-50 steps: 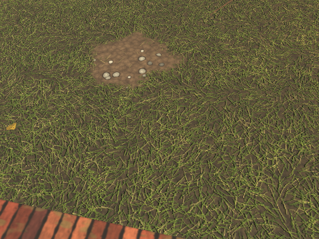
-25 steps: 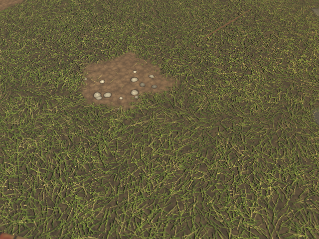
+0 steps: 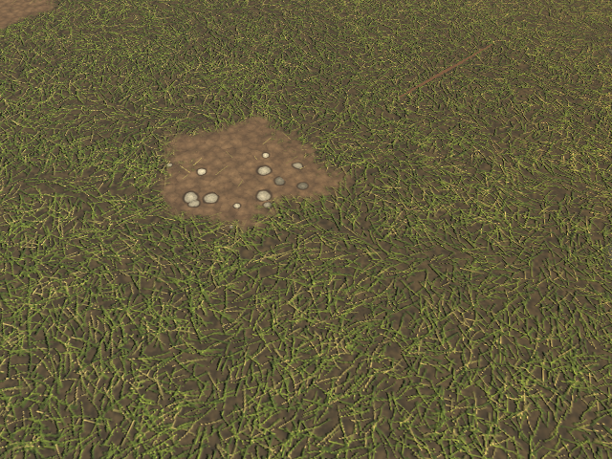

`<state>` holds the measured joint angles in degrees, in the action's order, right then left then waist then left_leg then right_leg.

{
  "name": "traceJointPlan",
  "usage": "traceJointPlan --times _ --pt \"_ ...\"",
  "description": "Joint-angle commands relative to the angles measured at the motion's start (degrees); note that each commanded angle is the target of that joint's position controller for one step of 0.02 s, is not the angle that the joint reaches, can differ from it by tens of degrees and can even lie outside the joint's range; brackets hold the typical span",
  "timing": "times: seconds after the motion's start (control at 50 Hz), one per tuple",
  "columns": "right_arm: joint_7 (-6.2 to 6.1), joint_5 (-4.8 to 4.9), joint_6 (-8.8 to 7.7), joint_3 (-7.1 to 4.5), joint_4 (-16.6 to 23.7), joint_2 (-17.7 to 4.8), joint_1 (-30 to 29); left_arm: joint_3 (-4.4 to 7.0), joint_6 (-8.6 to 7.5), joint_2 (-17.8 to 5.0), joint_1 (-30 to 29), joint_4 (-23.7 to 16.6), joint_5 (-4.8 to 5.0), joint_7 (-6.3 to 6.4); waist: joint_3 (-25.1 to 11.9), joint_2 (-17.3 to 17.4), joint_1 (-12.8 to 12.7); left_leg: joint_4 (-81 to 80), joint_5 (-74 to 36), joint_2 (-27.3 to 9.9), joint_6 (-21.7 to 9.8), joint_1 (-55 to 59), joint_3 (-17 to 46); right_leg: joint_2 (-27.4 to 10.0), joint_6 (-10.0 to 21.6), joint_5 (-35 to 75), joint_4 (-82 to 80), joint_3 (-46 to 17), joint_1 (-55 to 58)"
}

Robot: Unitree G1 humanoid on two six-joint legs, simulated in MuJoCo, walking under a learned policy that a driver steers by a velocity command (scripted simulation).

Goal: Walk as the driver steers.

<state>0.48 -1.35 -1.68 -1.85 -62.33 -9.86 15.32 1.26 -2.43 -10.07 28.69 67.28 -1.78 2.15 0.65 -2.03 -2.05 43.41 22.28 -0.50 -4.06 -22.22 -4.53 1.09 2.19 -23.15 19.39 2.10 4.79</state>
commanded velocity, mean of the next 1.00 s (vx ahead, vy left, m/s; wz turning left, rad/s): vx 0.46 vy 0.00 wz -0.13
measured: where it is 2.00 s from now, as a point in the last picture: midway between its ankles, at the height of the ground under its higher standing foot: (346, 301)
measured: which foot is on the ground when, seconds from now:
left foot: up 0.00-0.06, down 0.08-0.62, up 0.64-1.00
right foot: down 0.00-0.08, up 0.10-0.60, down 0.62-1.00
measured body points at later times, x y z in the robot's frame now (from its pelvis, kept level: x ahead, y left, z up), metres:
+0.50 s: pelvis +0.22 +0.04 +0.01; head +0.25 +0.04 +0.46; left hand +0.39 +0.26 -0.12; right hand +0.13 -0.17 -0.14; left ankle +0.10 +0.11 -0.73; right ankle +0.40 -0.08 -0.69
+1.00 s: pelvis +0.50 +0.01 +0.01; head +0.53 +0.00 +0.46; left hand +0.47 +0.26 -0.12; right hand +0.66 -0.24 -0.10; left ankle +0.68 +0.15 -0.68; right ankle +0.44 -0.05 -0.73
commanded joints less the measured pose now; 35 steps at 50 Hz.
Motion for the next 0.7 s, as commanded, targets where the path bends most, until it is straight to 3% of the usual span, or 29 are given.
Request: traceJointPlan --times 0.02,0.06,0.08,0.1,0.12,0.14,0.16,0.18,0.22,0.28,0.4,0.48,0.54,0.58,0.6,0.62,0.64,0.66,0.68,0.7 --pt "0.73 0.70 -1.98 -1.09 6.9 -3.5 -8.2 1.44 -1.30 -7.4 2.1 -1.1 -0.08 -0.25 12.4 -3.4 0.4 -3.4 -2.1 -0.5 -0.2 -9.5 -1.1 -16.7 10.2 14.0 -7.7 -12.1 -5.0" --pt "0.69 1.22 -2.06 -1.75 3.6 -2.7 3.0 1.41 -1.74 -7.9 -1.9 -2.2 0.65 -0.70 8.3 -2.2 6.4 -10.4 -8.0 4.1 -1.5 12.1 -4.4 -12.5 7.2 27.4 1.7 -5.5 -16.2" --pt "0.20 1.02 -2.23 -3.10 0.6 -5.2 12.1 1.11 -2.19 -7.4 -1.6 -2.2 0.59 -1.08 3.5 1.5 10.0 -12.4 -7.7 4.3 -2.7 24.8 -2.4 -9.2 5.4 33.7 13.5 -1.6 -21.4" --pt "-0.70 -0.11 -2.51 -4.83 -0.5 -11.6 21.9 0.18 -2.47 -4.6 -2.5 -4.8 1.29 -1.73 -2.6 12.7 13.9 -22.8 7.4 -10.9 -7.4 35.2 20.5 -2.6 1.7 22.1 34.6 4.0 -33.0" --pt "-0.56 -0.23 -1.90 -4.71 -1.6 -13.6 24.3 0.20 -2.51 -2.9 -2.7 -6.5 0.80 -2.08 -5.8 17.7 12.1 -34.2 10.3 -21.5 -12.2 35.0 43.8 3.4 1.7 -7.8 50.1 0.2 -40.0" --pt "-0.70 0.21 -1.44 -4.00 -0.1 -11.8 16.1 0.79 -2.08 -4.3 -6.9 -7.9 0.10 -2.34 0.1 9.2 7.8 -33.5 15.6 -20.6 -11.1 27.8 40.2 -1.6 3.3 -3.9 55.4 -5.0 -42.7" --pt "-0.60 0.33 -1.62 -3.34 2.2 -9.7 9.4 0.76 -2.27 -4.1 -9.3 -8.8 0.28 -2.85 4.3 4.6 5.8 -33.7 11.7 -19.2 -10.0 21.0 33.6 -4.1 4.0 2.5 54.3 -4.7 -42.8" --pt "-0.43 0.36 -2.07 -2.67 3.2 -8.2 5.8 0.88 -2.42 -3.3 -9.2 -8.8 0.46 -3.05 5.4 2.7 3.6 -34.8 5.1 -16.5 -8.5 16.8 27.6 -5.7 4.1 6.2 51.2 -4.5 -40.4" --pt "-0.62 0.55 -3.01 -1.36 3.0 -5.2 4.6 0.99 -1.31 -2.2 -5.8 -7.9 -0.34 -3.28 4.8 4.2 0.6 -35.7 -5.1 -12.7 -6.7 12.8 19.0 -6.8 2.9 8.1 46.9 -3.5 -35.4" --pt "-1.14 0.45 -4.03 -0.97 1.4 -5.8 9.0 1.53 0.07 -3.0 -9.2 -9.6 -0.11 -3.63 5.8 4.7 0.2 -36.8 -13.8 -11.4 -7.4 13.9 13.8 -6.7 1.4 11.0 42.9 -1.5 -38.4" --pt "-1.17 0.44 -4.41 -0.33 0.9 -5.4 13.2 1.41 0.17 -2.8 -25.9 -16.0 0.31 -4.15 8.2 5.2 3.3 -38.3 -23.5 -10.1 -8.0 18.0 8.7 -6.0 -0.8 19.8 25.6 1.5 -43.7" --pt "-1.51 0.41 -4.60 -0.47 0.1 -5.9 15.7 1.34 -0.15 -2.8 -31.5 -18.5 0.61 -4.13 8.1 5.9 4.5 -36.7 -32.1 -10.9 -7.8 22.7 6.9 -4.2 0.7 21.8 16.9 3.2 -40.9" --pt "-1.86 0.00 -4.54 -0.82 0.0 -6.9 14.7 1.87 -0.76 -3.8 -30.8 -19.2 0.57 -3.79 7.0 5.9 3.1 -31.7 -44.8 -12.2 -6.8 27.4 5.6 -2.4 3.4 18.1 13.4 3.9 -37.0" --pt "-1.97 -0.32 -4.32 -1.25 0.1 -8.3 13.2 2.96 -1.42 -5.5 -21.7 -16.6 0.58 -3.02 1.6 6.7 -0.9 -19.9 -60.8 -11.6 -5.3 28.7 4.1 1.1 5.6 14.0 11.5 5.0 -26.0" --pt "-1.90 -0.17 -4.00 -1.44 0.3 -9.0 11.9 3.75 -1.86 -6.6 -11.9 -13.3 0.34 -2.55 -3.5 5.6 -5.1 -8.6 -60.4 -9.7 -4.2 26.5 1.7 2.5 6.9 15.9 7.8 6.0 -15.3" --pt "-1.70 0.29 -3.98 -1.06 1.5 -7.8 12.1 4.96 -2.21 -10.2 -2.5 -10.9 -0.99 -1.99 -9.5 2.7 -8.0 6.9 -44.9 -7.6 -3.2 15.6 0.0 -6.0 9.6 10.4 7.3 -3.5 -1.0" --pt "-0.57 2.59 -4.04 -0.06 2.9 -1.5 18.6 6.54 -2.03 -16.3 2.2 -10.4 -1.73 -2.09 -17.1 -11.0 -5.4 31.5 -5.3 3.5 -0.1 -6.1 -1.6 -23.5 19.5 3.7 1.7 -35.3 15.4" --pt "-0.46 1.15 -4.25 -1.34 3.3 -6.5 14.1 6.03 -1.05 -14.1 -3.4 -10.7 0.50 -2.74 -15.8 -5.1 -3.8 37.4 3.1 3.3 -0.9 -13.2 6.5 -22.0 19.0 0.7 -5.2 -43.9 12.6" --pt "-0.35 0.79 -4.62 -1.65 5.9 -7.3 7.7 5.24 -1.03 -11.7 -10.2 -12.0 1.11 -2.89 -6.6 -2.8 -1.8 36.2 -1.9 -0.4 -1.4 -16.8 6.7 -20.2 17.3 2.4 -5.3 -33.9 4.7" --pt "-0.29 0.56 -5.18 -1.54 6.8 -7.0 4.5 4.38 -1.38 -8.4 -12.8 -12.4 0.94 -3.10 -3.1 1.6 -0.7 32.4 -5.8 -2.5 -1.3 -15.3 6.8 -18.1 15.8 9.6 -6.6 -28.3 -2.0"
Next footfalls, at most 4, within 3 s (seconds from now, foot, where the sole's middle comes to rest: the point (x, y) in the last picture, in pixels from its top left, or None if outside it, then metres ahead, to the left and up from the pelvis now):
0.08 left None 0.14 0.12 -0.77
0.62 right None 0.48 -0.05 -0.77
1.16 left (274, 355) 0.78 0.10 -0.77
1.66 right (388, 314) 0.92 -0.18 -0.77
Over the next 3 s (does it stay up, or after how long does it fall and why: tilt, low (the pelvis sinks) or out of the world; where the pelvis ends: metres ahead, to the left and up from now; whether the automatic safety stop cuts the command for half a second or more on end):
stays up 0.98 -0.16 0.00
